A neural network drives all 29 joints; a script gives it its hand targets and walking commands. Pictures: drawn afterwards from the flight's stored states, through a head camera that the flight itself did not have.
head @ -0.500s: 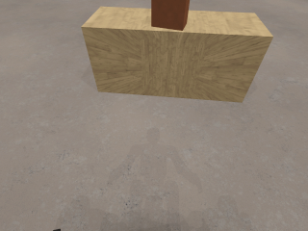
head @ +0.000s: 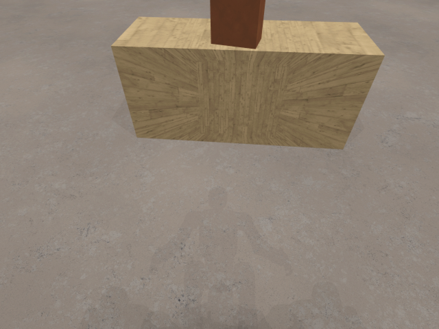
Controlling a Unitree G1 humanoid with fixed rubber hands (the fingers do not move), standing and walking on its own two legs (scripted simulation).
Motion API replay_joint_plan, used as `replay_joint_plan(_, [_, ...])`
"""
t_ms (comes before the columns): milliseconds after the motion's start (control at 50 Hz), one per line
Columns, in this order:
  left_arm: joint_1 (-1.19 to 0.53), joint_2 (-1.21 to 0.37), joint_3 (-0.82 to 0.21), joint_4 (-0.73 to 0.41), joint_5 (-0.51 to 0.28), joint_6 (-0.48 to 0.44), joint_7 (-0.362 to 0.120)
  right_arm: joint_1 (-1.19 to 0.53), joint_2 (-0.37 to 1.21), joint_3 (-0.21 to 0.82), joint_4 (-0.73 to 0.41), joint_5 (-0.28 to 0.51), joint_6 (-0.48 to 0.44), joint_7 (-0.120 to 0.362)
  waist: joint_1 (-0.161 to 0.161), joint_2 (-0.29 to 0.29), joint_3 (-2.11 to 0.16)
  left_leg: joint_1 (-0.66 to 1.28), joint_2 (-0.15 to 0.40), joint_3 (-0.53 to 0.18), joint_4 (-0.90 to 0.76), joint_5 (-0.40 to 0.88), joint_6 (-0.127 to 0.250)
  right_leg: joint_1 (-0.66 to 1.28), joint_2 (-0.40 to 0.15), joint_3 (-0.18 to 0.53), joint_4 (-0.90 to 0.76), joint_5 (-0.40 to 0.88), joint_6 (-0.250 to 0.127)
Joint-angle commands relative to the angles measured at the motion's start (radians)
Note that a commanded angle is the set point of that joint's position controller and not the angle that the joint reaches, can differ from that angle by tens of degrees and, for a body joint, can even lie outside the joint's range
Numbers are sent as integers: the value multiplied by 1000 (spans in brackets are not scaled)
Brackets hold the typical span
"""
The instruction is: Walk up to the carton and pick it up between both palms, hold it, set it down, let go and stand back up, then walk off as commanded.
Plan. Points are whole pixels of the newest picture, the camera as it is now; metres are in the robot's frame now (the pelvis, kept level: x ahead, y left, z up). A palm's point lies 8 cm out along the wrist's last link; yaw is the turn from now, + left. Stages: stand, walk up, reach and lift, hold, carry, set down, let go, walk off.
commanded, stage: walk up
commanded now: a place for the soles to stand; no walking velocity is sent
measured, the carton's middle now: (237, 17) +1.64 -0.03 +0.01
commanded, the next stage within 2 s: none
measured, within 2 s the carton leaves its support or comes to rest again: neither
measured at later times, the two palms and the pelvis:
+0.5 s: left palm (68, 316) +0.19 +0.32 -0.11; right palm (385, 271) +0.30 -0.34 -0.10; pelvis +0.16 -0.02 -0.02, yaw +0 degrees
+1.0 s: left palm (129, 181) +0.52 +0.28 -0.08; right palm (396, 249) +0.37 -0.40 -0.12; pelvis +0.37 -0.05 -0.03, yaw -7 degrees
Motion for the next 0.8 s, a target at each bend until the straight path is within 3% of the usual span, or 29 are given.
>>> replay_joint_plan(0, [-168, 229, 48, -145, -5, -42, -25, 127, -316, -95, -70, 7, -35, 3, -101, 111, 71, 247, 366, -402, -309, -237, 244, -503, -83, 37, 200, -54, 12])
replay_joint_plan(60, [-80, 238, 70, -132, -11, -48, -42, -55, -314, -88, -164, 1, -22, 15, -2, 156, 136, -67, 354, -303, -275, -288, 182, -234, -121, 61, 96, -37, -3])
replay_joint_plan(100, [275, 249, 99, -29, -26, -52, -32, -215, -269, -69, -206, -4, -8, 22, 199, 104, 27, -377, 151, -24, 91, -273, 79, 288, -43, 7, -102, 122, -9])
replay_joint_plan(120, [345, 333, 123, -8, -13, -62, -13, -121, -160, -30, -229, 1, -4, 26, 203, -290, 42, -595, -13, 100, 504, -248, 24, 396, -158, 293, -323, -214, -25])
replay_joint_plan(140, [270, 430, 121, -72, -7, -72, -5, -97, -179, -27, -233, 5, -1, 25, 163, -341, 71, -715, -55, -22, 643, -224, -4, 314, -373, 724, -498, -434, -132])
replay_joint_plan(160, [180, 415, 109, -123, -25, -70, -4, -88, -255, -50, -223, 18, -3, 22, 97, -185, 124, -651, 46, -119, 663, -173, 12, 225, -417, 709, -468, -405, -180])
replay_joint_plan(180, [141, 363, 104, -139, -37, -75, 0, -91, -276, -50, -219, 26, -17, 27, 83, -75, 200, -700, 89, -142, 657, -99, 21, 204, -366, 598, -413, -166, -192])
replay_joint_plan(220, [117, 321, 90, -163, -27, -75, 12, -6, -277, -68, -178, 28, -24, 35, 38, -38, 91, -550, 109, -145, 619, -2, 0, 181, -317, 456, -359, 25, -167])
replay_joint_plan(240, [117, 318, 90, -160, -27, -80, 15, 34, -273, -65, -172, 28, -23, 35, 27, -36, 91, -528, 111, -126, 599, -3, -2, 178, -333, 398, -327, 215, -152])
replay_joint_plan(260, [121, 315, 94, -175, -28, -85, 14, 55, -279, -57, -171, 28, -20, 39, 23, -62, 84, -512, 118, -125, 538, 19, -12, 163, -289, 303, -316, 287, -153])
replay_joint_plan(280, [91, 319, 96, -184, -18, -91, 14, 18, -260, -58, -189, 31, -16, 46, 5, -121, 107, -470, 128, -123, 498, -2, -13, 106, -294, 266, -341, 255, -182])
replay_joint_plan(300, [128, 322, 94, -193, -24, -88, 10, -6, -273, -63, -208, 21, -10, 49, 23, -116, 122, -460, 123, -80, 442, 12, -18, 78, -283, 253, -354, 234, -183])
replay_joint_plan(320, [114, 335, 92, -200, -18, -90, 10, -41, -256, -55, -218, 25, -9, 52, 26, -126, 173, -462, 140, -113, 414, 36, -23, 34, -307, 257, -354, 177, -220])
replay_joint_plan(360, [101, 338, 96, -220, -25, -92, 9, -78, -256, -55, -245, 24, -11, 61, 25, -181, 143, -421, 130, -66, 281, 111, -14, 50, -266, 165, -326, 217, -198])
replay_joint_plan(380, [113, 323, 92, -220, -30, -83, 3, -74, -256, -59, -254, 21, -14, 64, 29, -139, 133, -364, 100, -16, 212, 149, -18, 37, -207, 111, -312, 263, -170])
replay_joint_plan(420, [185, 315, 81, -205, -41, -76, 2, -129, -251, -73, -251, 20, -16, 67, 52, -48, 134, -248, 56, 53, 177, 209, -9, -78, -216, 111, -293, 271, -138])
replay_joint_plan(460, [131, 315, 74, -241, -35, -75, 3, -17, -248, -74, -234, 26, -25, 63, -16, -101, 44, -68, 30, 53, 133, 223, 24, -82, -208, 79, -141, 402, -145])
replay_joint_plan(480, [165, 304, 68, -247, -40, -68, 4, 79, -268, -89, -219, 15, -30, 56, -57, -24, 19, 79, -22, 98, 109, 203, 36, -126, -158, 11, 32, 534, -131])
replay_joint_plan(500, [200, 265, 52, -248, -38, -73, 6, 237, -305, -103, -170, 0, -35, 37, -133, 104, -71, 271, 20, 3, 89, 102, 77, -219, -105, -21, 347, 534, -92])
replay_joint_plan(520, [254, 221, 33, -270, -57, -70, 11, 334, -410, -135, -190, -5, -38, 31, -166, 284, -224, 453, 318, -489, -69, -193, 195, -435, 38, -36, 650, 206, -34])
replay_joint_plan(540, [228, 297, 50, -255, -59, -73, 23, 256, -419, -141, -210, 32, -37, 27, -140, 240, -193, 348, 473, -747, -227, -384, 284, -493, 42, 58, 770, -75, -26])
replay_joint_plan(560, [156, 339, 61, -256, -42, -74, 21, 210, -367, -121, -216, 62, -34, 21, -109, 50, -76, 225, 456, -672, -241, -365, 269, -502, -3, 92, 801, -28, -18])
replay_joint_plan(580, [161, 317, 60, -257, -34, -76, 17, 166, -355, -112, -244, 57, -38, 18, -79, 20, -49, 148, 441, -527, -221, -235, 244, -486, -50, 95, 751, 8, -9])
replay_joint_plan(640, [254, 288, 58, -206, -41, -63, -3, 79, -297, -96, -255, 45, -53, 14, 1, 158, 58, -83, 326, -219, -243, -58, 180, -331, -125, 57, 555, 41, 14])
replay_joint_plan(660, [258, 273, 60, -200, -37, -61, -13, 59, -315, -99, -264, 36, -54, 20, -15, 201, 22, -71, 299, -198, -237, -86, 184, -309, -115, 49, 507, 44, 7])
replay_joint_plan(720, [164, 277, 61, -224, -23, -48, -23, 71, -326, -103, -269, 26, -59, 24, -34, 142, 67, -80, 343, -211, -269, -176, 210, -360, -133, -2, 345, 44, 9])
replay_joint_plan(740, [146, 266, 68, -224, -26, -40, -27, 95, -340, -104, -274, 24, -60, 26, -21, 198, 117, -140, 320, -180, -285, -234, 193, -361, -141, -14, 301, 78, 7])
replay_joint_plan(760, [110, 276, 81, -239, -25, -47, -33, 75, -339, -103, -259, 25, -56, 29, -19, 168, 160, -175, 339, -186, -296, -270, 197, -343, -139, -28, 264, 92, 12])
replay_joint_plan(780, [106, 271, 83, -243, -28, -44, -42, 76, -357, -99, -279, 34, -60, 32, -21, 228, 127, -172, 343, -159, -285, -262, 198, -335, -143, -44, 223, 143, 5])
